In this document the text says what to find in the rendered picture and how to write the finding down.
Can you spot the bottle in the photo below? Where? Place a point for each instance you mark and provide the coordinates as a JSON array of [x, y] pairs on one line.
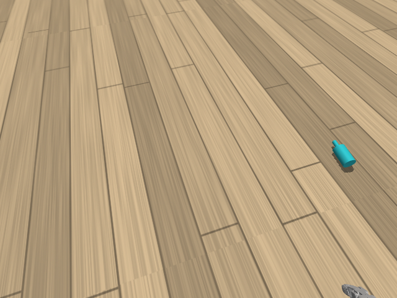
[[343, 154]]

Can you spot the right robot hand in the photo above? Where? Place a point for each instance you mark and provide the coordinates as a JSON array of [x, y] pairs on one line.
[[355, 292]]

